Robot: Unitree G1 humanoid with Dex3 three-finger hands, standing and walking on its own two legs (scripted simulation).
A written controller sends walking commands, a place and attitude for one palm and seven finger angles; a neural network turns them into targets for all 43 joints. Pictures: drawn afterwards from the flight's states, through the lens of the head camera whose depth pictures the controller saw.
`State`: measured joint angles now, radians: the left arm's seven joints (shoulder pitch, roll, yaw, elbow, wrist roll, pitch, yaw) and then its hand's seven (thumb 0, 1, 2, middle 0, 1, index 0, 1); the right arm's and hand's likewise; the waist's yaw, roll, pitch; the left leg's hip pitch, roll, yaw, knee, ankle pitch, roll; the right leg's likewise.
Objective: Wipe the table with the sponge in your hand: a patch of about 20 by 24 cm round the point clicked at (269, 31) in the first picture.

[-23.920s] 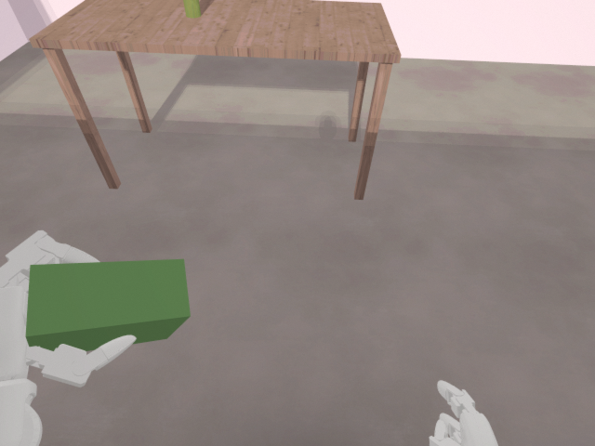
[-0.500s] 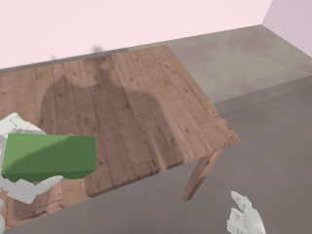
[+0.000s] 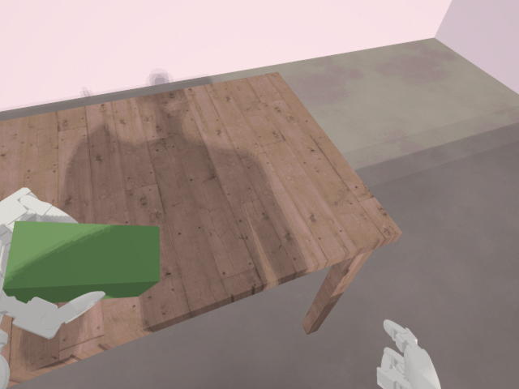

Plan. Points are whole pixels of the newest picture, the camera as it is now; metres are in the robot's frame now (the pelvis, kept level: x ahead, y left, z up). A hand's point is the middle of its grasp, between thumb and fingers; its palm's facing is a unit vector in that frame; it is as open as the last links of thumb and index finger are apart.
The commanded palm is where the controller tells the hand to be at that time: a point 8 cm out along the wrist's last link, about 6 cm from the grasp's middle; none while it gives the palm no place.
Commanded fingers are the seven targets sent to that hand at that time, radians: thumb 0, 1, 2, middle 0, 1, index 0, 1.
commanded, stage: shuffle to correct the standing spot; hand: left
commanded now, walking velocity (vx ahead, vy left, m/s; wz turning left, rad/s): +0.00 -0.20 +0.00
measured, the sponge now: (109, 265) +0.23 +0.19 +0.13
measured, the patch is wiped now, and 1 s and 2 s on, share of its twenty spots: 0.00 0.00 0.00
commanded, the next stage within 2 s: come to a stop and stand still in 1.26 s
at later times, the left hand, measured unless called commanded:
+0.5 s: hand (57, 260) +0.22 +0.23 +0.16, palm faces +0.29 -0.86 -0.42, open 10.1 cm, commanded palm +0.16 +0.28 +0.18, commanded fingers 0.00 0.10 1.30 -1.20 -1.60 -1.20 -1.60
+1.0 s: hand (60, 263) +0.22 +0.23 +0.16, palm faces +0.29 -0.86 -0.42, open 10.1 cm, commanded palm +0.16 +0.27 +0.18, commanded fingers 0.00 0.10 1.30 -1.20 -1.60 -1.20 -1.60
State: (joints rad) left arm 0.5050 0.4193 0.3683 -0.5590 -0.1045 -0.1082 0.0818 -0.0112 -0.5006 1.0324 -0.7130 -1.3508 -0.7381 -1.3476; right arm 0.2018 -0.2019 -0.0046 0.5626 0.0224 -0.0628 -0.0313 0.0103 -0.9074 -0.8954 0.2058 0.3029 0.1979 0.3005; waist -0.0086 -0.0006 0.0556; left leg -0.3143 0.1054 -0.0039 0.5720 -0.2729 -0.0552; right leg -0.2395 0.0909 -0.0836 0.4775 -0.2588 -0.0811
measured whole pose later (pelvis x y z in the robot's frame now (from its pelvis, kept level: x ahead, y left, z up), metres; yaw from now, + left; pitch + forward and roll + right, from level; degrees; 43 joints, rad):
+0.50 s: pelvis +0.00 +0.00 +0.00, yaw +0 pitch +1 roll -2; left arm 0.50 0.42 0.37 -0.57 -0.11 -0.11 0.08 -0.01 -0.50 1.03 -0.71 -1.35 -0.74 -1.35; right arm 0.19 -0.20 -0.01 0.56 0.02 -0.06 -0.03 0.01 -0.91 -0.90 0.21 0.30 0.20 0.30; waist -0.01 0.01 0.06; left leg -0.30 0.11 -0.01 0.56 -0.27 -0.06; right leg -0.23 0.09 -0.09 0.48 -0.26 -0.08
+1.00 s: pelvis +0.00 -0.01 +0.00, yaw +0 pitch +1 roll -1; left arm 0.51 0.42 0.37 -0.56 -0.10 -0.11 0.09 -0.01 -0.50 1.03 -0.71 -1.35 -0.74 -1.35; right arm 0.21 -0.21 -0.01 0.57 0.02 -0.07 -0.03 0.01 -0.91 -0.90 0.21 0.30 0.20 0.30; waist -0.01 0.01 0.05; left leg -0.31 0.11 -0.01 0.55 -0.26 -0.07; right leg -0.24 0.09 -0.09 0.47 -0.25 -0.09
